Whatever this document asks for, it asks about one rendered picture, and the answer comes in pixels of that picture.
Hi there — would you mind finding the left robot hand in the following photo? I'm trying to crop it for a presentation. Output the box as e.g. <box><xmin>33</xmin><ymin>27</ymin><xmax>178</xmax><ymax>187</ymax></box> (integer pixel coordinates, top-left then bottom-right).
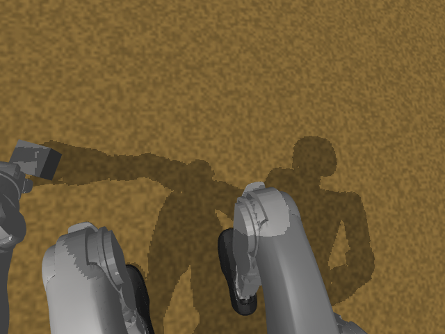
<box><xmin>22</xmin><ymin>178</ymin><xmax>33</xmax><ymax>193</ymax></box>

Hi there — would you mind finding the right robot foot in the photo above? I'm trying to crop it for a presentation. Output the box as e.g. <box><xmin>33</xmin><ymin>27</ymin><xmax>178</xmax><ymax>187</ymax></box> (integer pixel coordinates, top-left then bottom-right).
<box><xmin>218</xmin><ymin>228</ymin><xmax>257</xmax><ymax>316</ymax></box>

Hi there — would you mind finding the left robot arm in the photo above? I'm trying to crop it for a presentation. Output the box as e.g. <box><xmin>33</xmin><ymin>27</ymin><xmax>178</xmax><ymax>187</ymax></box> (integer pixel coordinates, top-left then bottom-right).
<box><xmin>0</xmin><ymin>161</ymin><xmax>26</xmax><ymax>334</ymax></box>

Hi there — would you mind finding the left robot foot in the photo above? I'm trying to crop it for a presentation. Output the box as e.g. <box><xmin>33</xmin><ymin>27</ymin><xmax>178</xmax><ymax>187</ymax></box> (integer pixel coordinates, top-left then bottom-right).
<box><xmin>126</xmin><ymin>264</ymin><xmax>154</xmax><ymax>334</ymax></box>

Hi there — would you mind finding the right robot hand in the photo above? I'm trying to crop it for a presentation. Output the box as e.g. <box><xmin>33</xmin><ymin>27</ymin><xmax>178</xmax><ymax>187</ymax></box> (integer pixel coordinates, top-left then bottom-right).
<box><xmin>334</xmin><ymin>312</ymin><xmax>367</xmax><ymax>334</ymax></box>

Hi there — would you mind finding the cube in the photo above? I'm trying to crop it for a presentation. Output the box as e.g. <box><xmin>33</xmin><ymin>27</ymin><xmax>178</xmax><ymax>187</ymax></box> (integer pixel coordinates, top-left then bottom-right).
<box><xmin>9</xmin><ymin>140</ymin><xmax>62</xmax><ymax>181</ymax></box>

